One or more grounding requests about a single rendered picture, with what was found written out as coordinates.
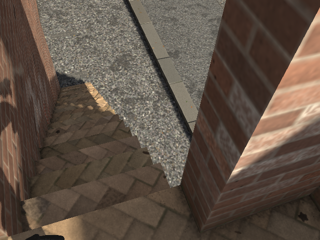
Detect stairs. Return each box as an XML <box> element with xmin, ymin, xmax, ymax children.
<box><xmin>20</xmin><ymin>82</ymin><xmax>170</xmax><ymax>232</ymax></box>

